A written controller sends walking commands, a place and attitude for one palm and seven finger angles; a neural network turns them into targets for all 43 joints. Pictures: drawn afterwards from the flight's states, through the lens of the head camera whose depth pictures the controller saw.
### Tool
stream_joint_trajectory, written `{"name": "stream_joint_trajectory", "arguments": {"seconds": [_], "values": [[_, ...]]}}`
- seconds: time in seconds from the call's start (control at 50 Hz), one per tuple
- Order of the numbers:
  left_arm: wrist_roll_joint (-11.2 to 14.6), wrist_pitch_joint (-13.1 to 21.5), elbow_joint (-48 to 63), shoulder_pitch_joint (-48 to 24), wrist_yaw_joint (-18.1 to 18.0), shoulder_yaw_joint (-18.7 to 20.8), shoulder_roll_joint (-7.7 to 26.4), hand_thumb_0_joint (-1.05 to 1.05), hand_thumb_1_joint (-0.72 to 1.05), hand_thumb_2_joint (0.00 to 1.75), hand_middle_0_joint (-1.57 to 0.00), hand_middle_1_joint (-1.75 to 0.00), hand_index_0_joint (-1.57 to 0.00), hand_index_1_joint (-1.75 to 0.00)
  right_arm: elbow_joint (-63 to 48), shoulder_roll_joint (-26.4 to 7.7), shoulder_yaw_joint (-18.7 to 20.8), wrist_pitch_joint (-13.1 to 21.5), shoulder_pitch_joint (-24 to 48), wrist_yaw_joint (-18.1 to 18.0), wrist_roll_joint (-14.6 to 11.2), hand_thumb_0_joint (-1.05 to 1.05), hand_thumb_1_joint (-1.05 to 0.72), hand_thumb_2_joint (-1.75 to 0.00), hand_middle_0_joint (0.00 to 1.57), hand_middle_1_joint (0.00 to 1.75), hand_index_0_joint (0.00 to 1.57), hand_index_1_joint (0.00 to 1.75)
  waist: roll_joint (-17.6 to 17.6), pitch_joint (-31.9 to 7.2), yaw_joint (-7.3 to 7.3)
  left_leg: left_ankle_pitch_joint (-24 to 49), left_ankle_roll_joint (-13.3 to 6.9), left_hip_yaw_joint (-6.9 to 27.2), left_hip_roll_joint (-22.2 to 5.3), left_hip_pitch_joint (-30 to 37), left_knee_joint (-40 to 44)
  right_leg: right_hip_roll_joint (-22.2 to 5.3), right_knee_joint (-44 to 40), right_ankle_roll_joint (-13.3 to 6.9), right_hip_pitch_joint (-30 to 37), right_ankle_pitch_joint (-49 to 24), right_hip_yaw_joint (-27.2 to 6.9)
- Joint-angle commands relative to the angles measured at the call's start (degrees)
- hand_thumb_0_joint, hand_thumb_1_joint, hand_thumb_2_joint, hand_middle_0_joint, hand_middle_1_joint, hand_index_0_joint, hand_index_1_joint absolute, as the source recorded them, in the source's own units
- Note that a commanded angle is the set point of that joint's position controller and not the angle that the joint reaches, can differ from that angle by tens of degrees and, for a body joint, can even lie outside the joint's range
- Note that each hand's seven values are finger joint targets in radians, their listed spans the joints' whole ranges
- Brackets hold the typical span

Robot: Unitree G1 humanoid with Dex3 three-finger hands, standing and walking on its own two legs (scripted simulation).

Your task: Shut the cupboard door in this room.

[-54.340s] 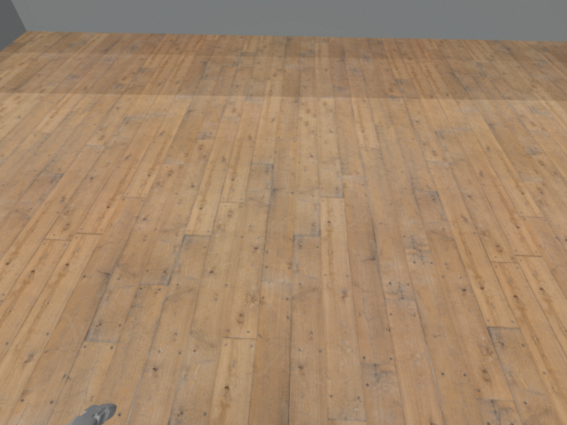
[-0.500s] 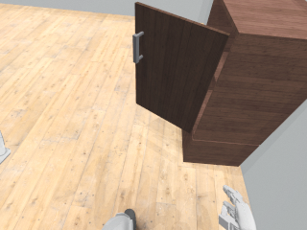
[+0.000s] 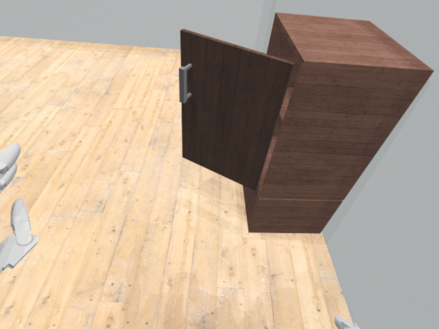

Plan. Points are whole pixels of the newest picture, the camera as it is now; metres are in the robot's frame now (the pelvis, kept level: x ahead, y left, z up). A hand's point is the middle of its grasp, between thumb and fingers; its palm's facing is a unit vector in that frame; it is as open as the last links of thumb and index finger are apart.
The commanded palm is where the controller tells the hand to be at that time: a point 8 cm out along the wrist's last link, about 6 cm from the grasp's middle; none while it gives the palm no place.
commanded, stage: stop stepping back and stand still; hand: left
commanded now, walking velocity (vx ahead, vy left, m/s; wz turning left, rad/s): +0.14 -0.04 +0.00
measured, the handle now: (186, 83) +0.92 +0.18 -0.02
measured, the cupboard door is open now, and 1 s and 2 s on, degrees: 59 59 59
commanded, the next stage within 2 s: let the arm hang, fingers relaxed in 0.94 s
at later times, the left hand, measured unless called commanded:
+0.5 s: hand (51, 205) +0.23 +0.26 +0.17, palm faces +0.43 -0.77 -0.48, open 7.4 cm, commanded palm +0.17 +0.30 +0.17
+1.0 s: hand (67, 181) +0.27 +0.26 +0.16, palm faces +0.34 -0.80 -0.49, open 7.4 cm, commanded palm +0.21 +0.30 +0.17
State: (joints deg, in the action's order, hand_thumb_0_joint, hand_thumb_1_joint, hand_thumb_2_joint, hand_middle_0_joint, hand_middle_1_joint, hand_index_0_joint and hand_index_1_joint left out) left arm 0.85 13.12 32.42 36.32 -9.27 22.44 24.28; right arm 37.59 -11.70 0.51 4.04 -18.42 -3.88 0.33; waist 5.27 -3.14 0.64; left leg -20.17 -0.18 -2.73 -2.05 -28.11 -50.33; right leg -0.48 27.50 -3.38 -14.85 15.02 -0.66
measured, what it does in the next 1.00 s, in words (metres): steps on the spot: left foot, then right foot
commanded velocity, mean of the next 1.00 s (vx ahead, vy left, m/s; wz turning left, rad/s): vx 0.03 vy -0.04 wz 0.00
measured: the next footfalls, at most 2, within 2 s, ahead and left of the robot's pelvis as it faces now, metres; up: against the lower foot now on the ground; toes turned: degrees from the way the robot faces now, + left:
left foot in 0.08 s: +0.10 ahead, +0.12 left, +0.00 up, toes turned +2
right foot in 0.36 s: +0.05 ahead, -0.07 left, +0.00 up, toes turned -6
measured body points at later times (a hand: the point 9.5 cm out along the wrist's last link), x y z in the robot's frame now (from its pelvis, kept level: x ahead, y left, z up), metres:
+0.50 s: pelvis +0.02 +0.00 -0.01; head +0.03 +0.00 +0.44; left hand +0.20 +0.29 +0.19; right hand +0.15 -0.22 -0.12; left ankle +0.01 +0.12 -0.71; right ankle +0.01 -0.07 -0.74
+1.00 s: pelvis +0.06 +0.01 -0.01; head +0.07 +0.01 +0.44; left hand +0.25 +0.30 +0.19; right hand +0.22 -0.22 -0.09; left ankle +0.06 +0.12 -0.74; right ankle +0.01 -0.07 -0.74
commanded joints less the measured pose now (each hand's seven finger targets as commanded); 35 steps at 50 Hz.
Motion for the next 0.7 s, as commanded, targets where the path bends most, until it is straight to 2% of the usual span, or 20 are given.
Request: {"name": "stream_joint_trajectory", "arguments": {"seconds": [0.0,0.02,0.04,0.06,0.08,0.1,0.12,0.18,0.24,0.28,0.32,0.36,0.38,0.44,0.46,0.5,0.54,0.6,0.64,0.68], "values": [[0.61,3.2,5.49,-14.34,-3.49,8.8,10.48,0.0,0.9,0.9,-0.2,-0.3,-0.2,-0.3,-7.55,-6.15,2.11,5.29,7.5,-2.82,0.31,0.0,-0.9,-0.9,0.2,0.3,0.2,0.3,-4.98,-1.14,-1.32,0.59,-0.77,-5.81,1.66,16.16,20.95,-8.02,-6.87,-4.45,-5.42,20.72,-6.52],[1.09,2.93,4.38,-14.61,-3.59,8.47,10.15,0.0,0.9,0.9,-0.2,-0.3,-0.2,-0.3,-7.59,-7.05,2.49,5.71,6.15,-3.27,0.05,0.0,-0.9,-0.9,0.2,0.3,0.2,0.3,-8.43,-2.12,-1.85,-1.91,-1.4,-3.62,0.43,21.35,25.52,-5.75,-0.2,-2.67,-6.97,19.12,-4.69],[1.81,2.69,4.4,-13.29,-3.26,7.15,8.12,0.0,0.9,0.9,-0.2,-0.3,-0.2,-0.3,-8.65,-9.44,3.45,6.16,5.96,-3.53,-0.4,0.0,-0.9,-0.9,0.2,0.3,0.2,0.3,-19.33,-0.89,-2.34,-9.68,-4.62,11.77,-8.41,26.76,32.69,-0.83,12.1,0.46,-15.88,17.58,-1.3],[1.01,2.85,5.76,-15.0,-3.38,7.01,8.83,0.0,0.9,0.9,-0.2,-0.3,-0.2,-0.3,-9.2,-9.81,2.89,5.51,6.72,-2.96,-0.32,0.0,-0.9,-0.9,0.2,0.3,0.2,0.3,-25.87,1.87,-2.18,-11.81,-8.8,27.81,-18.98,25.63,37.23,2.46,22.69,2.6,-22.71,17.44,3.93],[0.59,2.81,4.45,-15.39,-2.75,8.19,10.22,0.0,0.9,0.9,-0.2,-0.3,-0.2,-0.3,-9.42,-8.87,2.68,5.25,7.95,-2.66,-0.42,0.0,-0.9,-0.9,0.2,0.3,0.2,0.3,-17.14,5.41,-2.33,-9.27,-10.75,28.88,-21.2,19.43,39.78,1.13,29.49,2.68,-22.78,13.02,1.15],[0.78,2.29,0.5,-12.7,-1.98,10.22,12.29,0.0,0.9,0.9,-0.2,-0.3,-0.2,-0.3,-7.93,-8.14,2.55,5.03,8.16,-2.22,-0.36,0.0,-0.9,-0.9,0.2,0.3,0.2,0.3,-12.99,4.72,-1.93,-14.05,-10.4,25.34,-19.96,14.29,39.95,-1.15,30.7,3.02,-18.96,10.16,0.1],[1.06,1.52,0.97,-11.05,-1.58,8.65,10.18,0.0,0.9,0.9,-0.2,-0.3,-0.2,-0.3,-7.9,-7.79,2.58,4.75,8.12,-1.72,-0.22,0.0,-0.9,-0.9,0.2,0.3,0.2,0.3,-12.43,5.17,-2.17,-15.35,-10.63,23.56,-18.54,10.31,39.3,-1.29,29.62,3.33,-15.8,8.42,0.45],[0.6,1.3,5.24,-10.48,-1.0,5.71,7.57,0.0,0.9,0.9,-0.2,-0.3,-0.2,-0.3,-7.64,-6.86,1.84,4.77,9.72,-0.28,-0.54,0.0,-0.9,-0.9,0.2,0.3,0.2,0.3,-15.58,6.55,-1.47,-15.11,-8.41,13.11,-15.34,4.38,39.7,-1.18,21.8,3.53,-8.19,3.75,3.2],[0.34,1.09,9.5,-10.02,-1.13,7.3,10.34,0.0,0.9,0.9,-0.2,-0.3,-0.2,-0.3,-8.33,-6.96,1.16,4.53,9.92,-0.08,-0.37,0.0,-0.9,-0.9,0.2,0.3,0.2,0.3,-18.69,6.53,-1.39,-17.24,-6.15,7.55,-13.32,0.67,39.04,1.23,12.39,3.75,0.2,2.46,7.02],[0.39,0.88,9.64,-9.13,-1.56,8.31,10.76,0.0,0.9,0.9,-0.2,-0.3,-0.2,-0.3,-9.05,-6.46,0.93,3.91,9.82,-0.14,-0.01,0.0,-0.9,-0.9,0.2,0.3,0.2,0.3,-16.91,4.25,-1.34,-17.59,-4.81,5.59,-11.87,-0.36,34.78,2.28,4.64,3.54,7.38,4.06,7.82],[0.43,0.67,9.32,-9.3,-2.29,10.26,12.11,0.0,0.9,0.9,-0.2,-0.3,-0.2,-0.3,-9.08,-5.81,1.06,3.32,9.21,-0.16,0.1,0.0,-0.9,-0.9,0.2,0.3,0.2,0.3,-10.62,1.83,-1.32,-12.64,-3.03,2.16,-8.05,-0.53,25.22,-0.73,-2.98,1.82,11.39,5.65,1.81],[1.18,0.53,9.15,-9.91,-2.89,11.53,13.46,0.0,0.9,0.9,-0.2,-0.3,-0.2,-0.3,-8.83,-4.93,1.06,2.71,8.47,-0.06,0.22,0.0,-0.9,-0.9,0.2,0.3,0.2,0.3,-0.17,0.17,-1.84,-5.06,-0.44,-2.24,-0.74,-2.32,8.05,-13.65,-10.81,-5.4,9.67,1.96,-18.75],[1.5,0.59,8.86,-10.63,-3.25,11.64,13.56,0.0,0.9,0.9,-0.2,-0.3,-0.2,-0.3,-8.54,-4.87,1.37,2.77,8.66,0.2,-0.11,0.0,-0.9,-0.9,0.2,0.3,0.2,0.3,2.08,-2.04,-1.22,-7.32,0.39,-0.98,0.32,-4.2,1.66,-17.76,-11.57,-7.83,12.59,-1.99,-22.85],[1.55,0.95,5.74,-5.2,-3.27,11.6,11.34,0.0,0.9,0.9,-0.2,-0.3,-0.2,-0.3,-8.85,-4.98,1.31,2.35,9.76,0.46,-0.38,0.0,-0.9,-0.9,0.2,0.3,0.2,0.3,-2.17,-3.28,-0.77,-6.62,0.72,2.54,-1.65,-4.23,1.55,-17.8,-6.29,-8.24,15.64,-23.65,-18.7],[1.38,1.45,6.22,-3.9,-3.17,10.72,10.26,0.0,0.9,0.9,-0.2,-0.3,-0.2,-0.3,-9.14,-3.97,0.68,1.84,9.79,0.35,-0.2,0.0,-0.9,-0.9,0.2,0.3,0.2,0.3,-2.39,-3.3,-0.91,-4.43,0.78,1.17,-1.45,-1.47,6.6,-15.77,-4.39,-7.82,15.29,-27.23,-13.09],[1.56,1.95,4.89,-4.1,-3.08,10.21,9.67,0.0,0.9,0.9,-0.2,-0.3,-0.2,-0.3,-9.06,-4.13,0.33,1.36,9.99,-0.04,-0.31,0.0,-0.9,-0.9,0.2,0.3,0.2,0.3,-0.89,-3.41,-0.98,2.55,0.57,-1.58,0.18,4.55,15.36,-11.47,-2.96,-4.7,13.06,-25.95,-6.22],[2.02,1.93,5.17,-6.41,-2.79,8.71,8.99,0.0,0.9,0.9,-0.2,-0.3,-0.2,-0.3,-9.04,-5.31,1.28,1.62,10.31,-0.6,-0.63,0.0,-0.9,-0.9,0.2,0.3,0.2,0.3,-1.58,-2.29,-1.52,11.66,0.09,-1.24,0.26,13.59,23.17,-9.1,-1.83,-1.19,7.01,-19.49,-3.79],[2.16,1.98,6.03,-7.63,-2.15,8.08,9.54,0.0,0.9,0.9,-0.2,-0.3,-0.2,-0.3,-9.82,-7.78,2.28,1.86,10.74,-1.04,-1.1,0.0,-0.9,-0.9,0.2,0.3,0.2,0.3,-9.28,-1.34,-0.36,19.04,-3.65,8.88,-8.88,18.49,27.18,-2.86,-0.44,4.51,0.85,-6.13,-1.59],[1.66,1.83,6.32,-8.09,-1.85,9.4,11.2,0.0,0.9,0.9,-0.2,-0.3,-0.2,-0.3,-9.64,-7.19,1.52,2.3,11.35,-1.24,-0.77,0.0,-0.9,-0.9,0.2,0.3,0.2,0.3,-14.75,0.15,-0.5,20.8,-3.7,9.48,-8.93,15.45,28.59,-1.75,-0.47,4.23,2.47,-8.34,-0.42],[1.35,2.09,6.98,-9.7,-1.61,7.69,10.01,0.0,0.9,0.9,-0.2,-0.3,-0.2,-0.3,-9.83,-6.87,1.19,2.43,10.89,-1.18,-0.89,0.0,-0.9,-0.9,0.2,0.3,0.2,0.3,-12.86,0.78,-0.82,22.47,-3.01,7.85,-8.15,13.33,27.61,-1.82,-1.8,3.79,5.6,-11.52,-0.2]]}}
